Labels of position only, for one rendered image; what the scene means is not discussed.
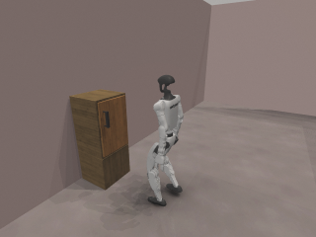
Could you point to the left robot hand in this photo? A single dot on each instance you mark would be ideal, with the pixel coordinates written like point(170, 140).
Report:
point(159, 159)

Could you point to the cupboard door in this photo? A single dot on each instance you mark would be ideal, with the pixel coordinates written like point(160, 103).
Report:
point(115, 136)

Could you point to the right robot upper arm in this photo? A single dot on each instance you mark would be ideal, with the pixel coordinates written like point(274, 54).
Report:
point(180, 109)

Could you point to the right robot forearm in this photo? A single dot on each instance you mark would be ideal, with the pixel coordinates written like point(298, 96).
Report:
point(177, 128)

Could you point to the handle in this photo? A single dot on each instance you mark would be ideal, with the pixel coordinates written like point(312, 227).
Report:
point(107, 119)

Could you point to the left robot upper arm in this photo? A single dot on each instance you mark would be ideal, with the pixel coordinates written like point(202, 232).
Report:
point(159, 108)

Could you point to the left robot foot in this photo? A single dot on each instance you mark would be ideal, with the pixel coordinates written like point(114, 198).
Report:
point(155, 201)

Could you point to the left robot forearm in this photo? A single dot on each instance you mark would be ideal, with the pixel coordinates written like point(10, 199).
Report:
point(162, 140)

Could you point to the humanoid robot head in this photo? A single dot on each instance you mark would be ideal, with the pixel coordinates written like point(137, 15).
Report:
point(167, 80)

